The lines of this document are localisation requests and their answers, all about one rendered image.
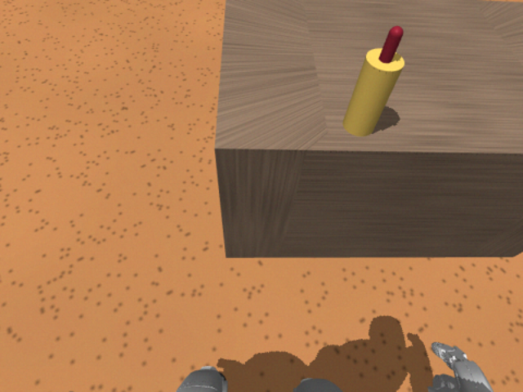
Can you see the bottle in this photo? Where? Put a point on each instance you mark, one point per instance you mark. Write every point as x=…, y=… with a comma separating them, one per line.
x=378, y=76

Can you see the right robot hand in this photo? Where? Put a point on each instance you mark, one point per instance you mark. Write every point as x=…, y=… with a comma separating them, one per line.
x=468, y=375

